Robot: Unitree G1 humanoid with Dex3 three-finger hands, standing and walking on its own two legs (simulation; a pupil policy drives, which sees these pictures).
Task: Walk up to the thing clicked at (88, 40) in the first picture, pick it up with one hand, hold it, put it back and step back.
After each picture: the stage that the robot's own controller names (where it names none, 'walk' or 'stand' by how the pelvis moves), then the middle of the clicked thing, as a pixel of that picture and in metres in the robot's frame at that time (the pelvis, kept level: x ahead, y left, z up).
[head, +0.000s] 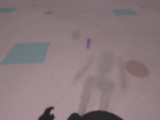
stand; (88, 43) +1.58 +0.15 -0.65
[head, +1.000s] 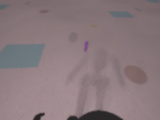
walk; (85, 47) +1.46 +0.13 -0.65
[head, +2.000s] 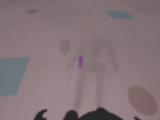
walk; (80, 62) +0.92 +0.17 -0.65
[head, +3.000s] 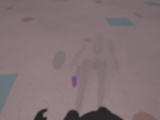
walk; (74, 82) +0.58 +0.21 -0.65
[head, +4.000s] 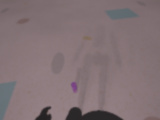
stand; (74, 87) +0.44 +0.23 -0.63
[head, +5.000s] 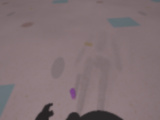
stand; (73, 94) +0.40 +0.23 -0.64
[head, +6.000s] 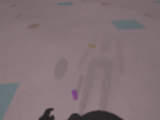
stand; (74, 95) +0.40 +0.22 -0.66
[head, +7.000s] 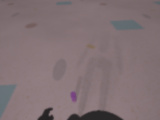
stand; (73, 97) +0.37 +0.22 -0.65
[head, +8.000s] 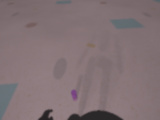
stand; (74, 95) +0.39 +0.22 -0.66
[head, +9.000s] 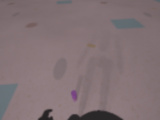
stand; (74, 96) +0.39 +0.22 -0.66
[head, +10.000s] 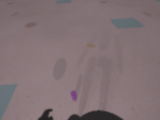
go down; (74, 96) +0.38 +0.22 -0.66
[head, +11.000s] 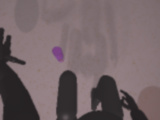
go down; (59, 55) +0.45 +0.27 -0.28
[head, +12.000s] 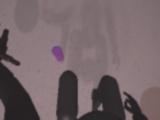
approach; (59, 55) +0.44 +0.28 -0.26
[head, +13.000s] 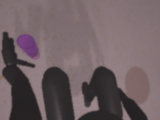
close in; (31, 49) +0.42 +0.33 -0.16
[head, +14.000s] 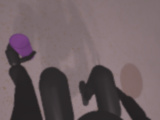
close; (25, 50) +0.42 +0.33 -0.15
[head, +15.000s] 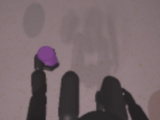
lift; (51, 60) +0.35 +0.29 -0.02
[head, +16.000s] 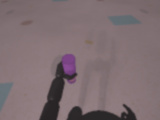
hold; (70, 71) +0.33 +0.16 +0.08
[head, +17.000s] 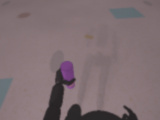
hold; (69, 76) +0.31 +0.17 +0.01
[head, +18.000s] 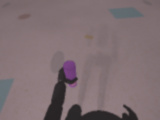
crouch; (71, 75) +0.32 +0.16 +0.00
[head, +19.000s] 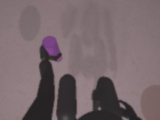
crouch; (54, 51) +0.45 +0.25 -0.06
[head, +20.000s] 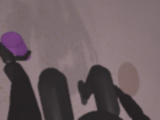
lower; (20, 49) +0.42 +0.34 -0.16
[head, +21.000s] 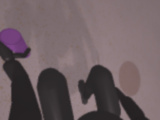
lower; (19, 47) +0.42 +0.35 -0.16
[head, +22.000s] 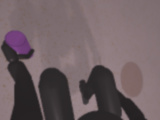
lower; (23, 48) +0.41 +0.34 -0.16
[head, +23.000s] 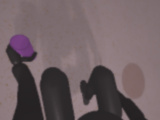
lower; (26, 51) +0.40 +0.33 -0.16
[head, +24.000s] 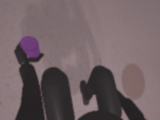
loosen; (33, 52) +0.41 +0.30 -0.16
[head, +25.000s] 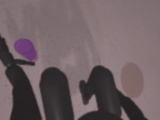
withdraw; (29, 53) +0.40 +0.32 -0.16
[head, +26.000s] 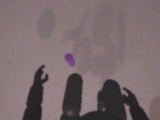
walk; (70, 61) +0.45 +0.25 -0.32
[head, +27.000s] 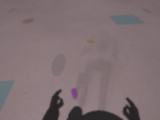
stand; (74, 94) +0.39 +0.19 -0.59
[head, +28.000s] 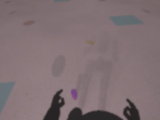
stand; (74, 95) +0.39 +0.20 -0.60
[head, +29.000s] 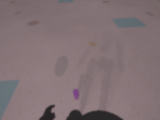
stand; (76, 94) +0.40 +0.19 -0.64
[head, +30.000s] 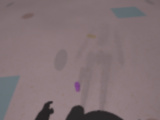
walk; (77, 87) +0.43 +0.18 -0.64
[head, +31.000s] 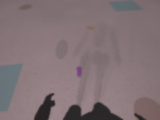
walk; (79, 72) +0.62 +0.17 -0.63
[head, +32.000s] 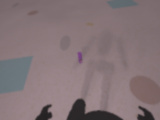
walk; (80, 57) +0.94 +0.28 -0.62
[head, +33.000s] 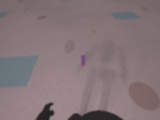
stand; (83, 60) +1.04 +0.21 -0.65
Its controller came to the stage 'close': yes
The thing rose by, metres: 0.68
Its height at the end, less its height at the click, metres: +0.00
